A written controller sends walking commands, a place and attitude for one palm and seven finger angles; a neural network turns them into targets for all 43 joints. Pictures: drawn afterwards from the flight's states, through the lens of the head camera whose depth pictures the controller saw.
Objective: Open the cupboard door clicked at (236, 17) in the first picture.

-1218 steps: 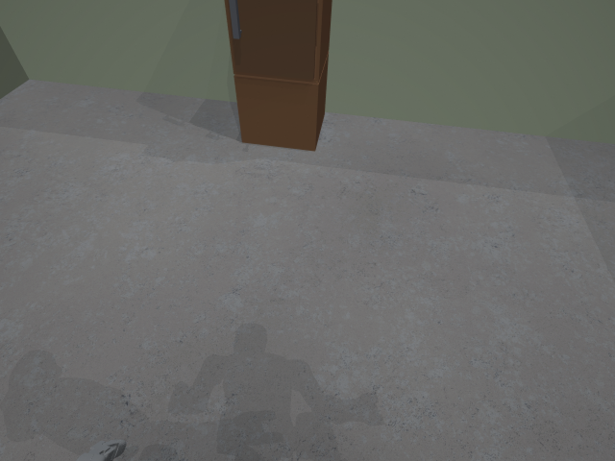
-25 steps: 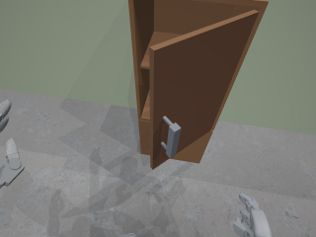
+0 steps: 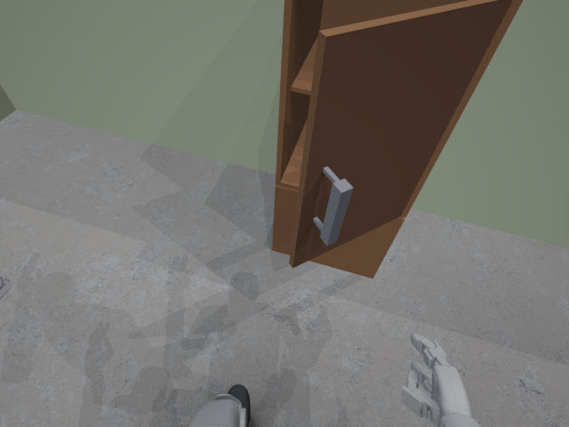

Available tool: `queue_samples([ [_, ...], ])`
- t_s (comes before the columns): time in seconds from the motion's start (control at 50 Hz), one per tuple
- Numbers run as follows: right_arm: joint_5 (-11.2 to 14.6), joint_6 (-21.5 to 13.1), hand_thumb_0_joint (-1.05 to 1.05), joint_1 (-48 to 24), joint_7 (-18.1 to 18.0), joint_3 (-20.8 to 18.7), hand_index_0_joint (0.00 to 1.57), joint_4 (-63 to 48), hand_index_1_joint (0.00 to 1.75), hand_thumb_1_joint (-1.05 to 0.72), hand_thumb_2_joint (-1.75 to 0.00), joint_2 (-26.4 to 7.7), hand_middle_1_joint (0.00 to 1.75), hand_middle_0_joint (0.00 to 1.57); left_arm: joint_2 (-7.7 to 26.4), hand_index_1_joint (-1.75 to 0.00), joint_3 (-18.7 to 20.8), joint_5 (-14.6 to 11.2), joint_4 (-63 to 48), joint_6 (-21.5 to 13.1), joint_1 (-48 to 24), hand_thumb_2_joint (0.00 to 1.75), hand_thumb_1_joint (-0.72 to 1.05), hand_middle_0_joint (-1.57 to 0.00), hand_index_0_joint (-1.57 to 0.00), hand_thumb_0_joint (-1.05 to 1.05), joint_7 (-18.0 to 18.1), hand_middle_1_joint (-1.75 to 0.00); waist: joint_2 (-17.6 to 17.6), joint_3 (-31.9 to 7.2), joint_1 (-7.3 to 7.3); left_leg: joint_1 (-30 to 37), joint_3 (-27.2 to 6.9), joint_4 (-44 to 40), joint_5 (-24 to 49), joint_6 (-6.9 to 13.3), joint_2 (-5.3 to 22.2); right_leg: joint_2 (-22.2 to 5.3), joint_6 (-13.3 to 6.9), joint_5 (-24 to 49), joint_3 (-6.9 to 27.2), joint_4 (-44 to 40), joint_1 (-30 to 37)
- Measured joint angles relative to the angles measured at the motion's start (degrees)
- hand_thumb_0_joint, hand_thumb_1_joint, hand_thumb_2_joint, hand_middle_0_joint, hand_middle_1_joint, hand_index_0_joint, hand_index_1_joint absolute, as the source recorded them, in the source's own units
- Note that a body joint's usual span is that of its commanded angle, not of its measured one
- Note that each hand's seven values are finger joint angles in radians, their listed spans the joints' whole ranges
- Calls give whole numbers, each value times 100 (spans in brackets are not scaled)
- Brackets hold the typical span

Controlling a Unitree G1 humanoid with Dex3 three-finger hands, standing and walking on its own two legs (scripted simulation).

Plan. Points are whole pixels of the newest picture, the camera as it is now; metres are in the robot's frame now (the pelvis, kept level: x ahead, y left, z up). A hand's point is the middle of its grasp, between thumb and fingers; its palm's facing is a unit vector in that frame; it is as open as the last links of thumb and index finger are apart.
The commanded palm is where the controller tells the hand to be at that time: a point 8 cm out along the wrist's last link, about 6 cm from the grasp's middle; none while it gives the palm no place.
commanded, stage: stop stepping back and stand still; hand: left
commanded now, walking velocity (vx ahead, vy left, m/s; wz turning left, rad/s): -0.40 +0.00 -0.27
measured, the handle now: (328, 206) +0.53 -0.04 -0.06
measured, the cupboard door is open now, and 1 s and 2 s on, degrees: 46 46 46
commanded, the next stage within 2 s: let the arm hang, fingers relaxed in 0.88 s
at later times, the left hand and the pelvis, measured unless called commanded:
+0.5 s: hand (54, 330) +0.16 +0.22 +0.19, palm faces +0.18 -0.81 -0.56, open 7.4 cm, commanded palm +0.12 +0.27 +0.21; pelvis -0.06 -0.01 +0.03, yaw -7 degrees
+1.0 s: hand (64, 348) +0.15 +0.20 +0.18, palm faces +0.27 -0.81 -0.53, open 7.4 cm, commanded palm none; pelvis -0.08 -0.02 +0.03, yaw -8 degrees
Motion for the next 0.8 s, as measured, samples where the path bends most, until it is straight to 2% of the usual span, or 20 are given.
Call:
queue_samples([
  [0.02, 0, -9, 1, -135, 24, 3, 20, 18, 30, -90, -89, -36, 30, 20, -94, -30, -16, 8, 31, -52, 41, 90, 89, -21, -21, 2, -10, -30, 8, 29, 129, -189, 74, 230, -305, -100, 37, -10, -58, -168, 134, -271, 15],
  [0.04, -11, 11, 1, -241, 36, -13, 20, 119, 30, -90, -89, -102, 30, 20, -266, -30, -181, 58, 124, -79, -5, 90, 89, -21, -21, 2, -25, -30, 134, 112, 225, -279, -76, 658, -893, -220, 40, 53, -79, -113, 178, -233, -34],
  [0.08, -47, 94, 1, -236, 33, -8, 20, 371, 30, -90, -89, -153, 30, 20, -481, -30, -534, 183, 315, -57, -116, 90, 89, -22, -21, 2, -18, -30, 155, 123, 370, -221, -315, 1634, -1864, -360, -188, -5, -19, 292, 271, -414, 44],
  [0.12, 6, 189, 1, -115, -25, 76, 20, 469, 30, -90, -89, -85, 30, 20, -524, -30, -689, 239, 366, 31, -235, 90, 89, -22, -21, 2, -22, -30, -99, 48, 469, 148, -276, 1970, -2250, -369, -441, -165, 42, 635, 422, -745, 157],
  [0.16, 43, 233, 2, -43, -116, 201, 20, 425, 30, -90, -89, -38, 30, 20, -523, -30, -704, 246, 398, 122, -414, 90, 89, -22, -21, 2, -10, -30, -278, -5, 407, 783, -170, 1457, -2009, -329, -568, -220, 48, 968, 472, -868, 147],
  [0.18, 66, 224, 2, -27, -155, 245, 20, 355, 30, -90, -89, -73, 30, 20, -548, -30, -717, 222, 436, 168, -513, 90, 89, -22, -21, 2, 0, -30, -223, -31, 319, 1192, -134, 921, -1445, -298, -555, -169, 81, 1148, 412, -787, 78],
  [0.2, 82, 188, 2, -13, -172, 256, 20, 235, 30, -90, -89, -154, 30, 20, -561, -30, -726, 196, 443, 230, -591, 90, 89, -22, -21, 2, 14, -30, -45, -71, 219, 1559, -156, 401, -758, -174, -453, -44, 154, 1306, 291, -553, -83],
  [0.22, 78, 125, 2, -33, -171, 209, 20, 139, 30, -90, -89, -193, 30, 20, -507, -30, -721, 194, 458, 283, -708, 90, 89, -22, -21, 2, 25, -30, 60, -66, 103, 1725, -178, 104, -987, 15, -411, -4, 196, 1119, 192, -165, -305],
  [0.26, 79, 13, 1, -109, -106, 102, 20, 46, 30, -90, -89, -153, 30, 20, -321, -30, -664, 198, 561, 270, -920, 90, 89, -22, -21, 2, 11, -30, 10, 51, -43, 1882, -111, -120, -1569, 188, -450, -47, 200, 447, 271, 577, -704],
  [0.32, 59, -62, 1, -60, -30, 97, 20, -108, 30, -90, -89, -61, 30, 20, -169, -30, -538, 153, 573, 302, -663, 90, 89, -21, -21, 2, -20, -30, -94, 149, -311, 2012, -16, -390, -1419, 164, -438, -154, 253, 400, 143, 821, -1035],
  [0.38, 28, -111, 1, 165, 1, 114, 20, -217, 30, -90, -89, -12, 30, 20, -73, -30, -462, 132, 282, 416, -60, 90, 90, -21, -21, 2, -92, -30, -165, 203, -464, 2133, 65, -582, -1257, 106, -362, -210, 314, 836, -117, 595, -1122],
  [0.46, -1, -106, 1, 577, -62, 142, 20, -155, 30, -90, -89, -69, 30, 20, 1, -30, -493, 103, -8, 390, 605, 90, 89, -22, -21, 2, -115, -30, -210, 111, -463, 2137, 134, -608, -1208, 42, -320, -255, 353, 972, -369, 57, -875],
  [0.52, 4, -49, 1, 821, -153, 141, 20, -9, 30, -90, -89, -165, 30, 20, 43, -30, -463, 135, 82, 300, 700, 90, 89, -22, -22, 2, -43, -30, -175, -13, -396, 1978, 123, -390, -1275, -23, -355, -322, 295, 1095, -482, -714, -335],
  [0.56, -5, 26, 1, 838, -189, 98, 20, 142, 30, -90, -89, -276, 30, 20, -66, -30, -461, 170, 302, 251, 510, 90, 89, -22, -22, 2, 11, -30, 10, -41, -331, 1736, 30, 21, -1517, -72, -301, -230, -38, 1222, -478, -1036, -181],
  [0.6, -11, 99, 1, 783, -191, 40, 20, 353, 30, -90, -89, -388, 30, 20, -255, -30, -510, 160, 555, 239, 277, 90, 89, -22, -22, 2, 52, -30, 225, -52, -248, 1527, -242, 562, -1970, -104, -307, -123, -254, 1319, -498, -1062, -197],
  [0.64, 22, 119, 1, 753, -159, -13, 20, 518, 30, -90, -89, -435, 30, 20, -409, -30, -552, 163, 795, 204, 90, 90, 89, -22, -22, 2, 85, -30, 269, -93, -179, 1330, -416, 1292, -2157, -129, -392, -120, -310, 1388, -446, -1127, -176],
  [0.68, 53, 112, 2, 746, -148, -32, 20, 593, 30, -90, -89, -456, 30, 20, -535, -30, -604, 179, 1033, 163, -48, 90, 89, -22, -22, 2, 107, -30, 245, -148, -169, 1279, -476, 1648, -2158, -141, -442, -161, -313, 1433, -394, -1202, -120],
  [0.8, 73, 45, 2, 588, -214, -56, 20, 510, 30, -90, -89, -479, 30, 20, -729, -30, -888, 226, 1365, 117, -322, 90, 89, -22, -21, 2, 84, -30, 229, -117, -265, 1672, -489, 834, -1915, -40, -344, -183, -327, 1448, -426, -1248, 3],
])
